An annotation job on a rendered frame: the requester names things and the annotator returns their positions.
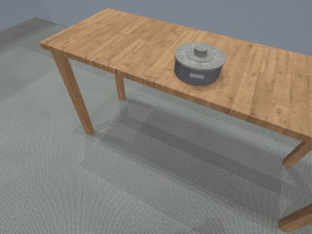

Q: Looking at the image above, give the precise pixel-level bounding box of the pot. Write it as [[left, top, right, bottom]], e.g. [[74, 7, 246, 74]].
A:
[[174, 59, 222, 86]]

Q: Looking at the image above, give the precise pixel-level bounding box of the lid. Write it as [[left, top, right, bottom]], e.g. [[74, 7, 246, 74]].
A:
[[175, 42, 226, 71]]

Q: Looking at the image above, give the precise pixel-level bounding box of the table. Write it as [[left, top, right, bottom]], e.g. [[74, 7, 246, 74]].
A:
[[39, 8, 312, 233]]

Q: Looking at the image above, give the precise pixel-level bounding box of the knob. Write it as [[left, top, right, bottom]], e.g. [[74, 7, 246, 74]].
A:
[[194, 44, 208, 56]]

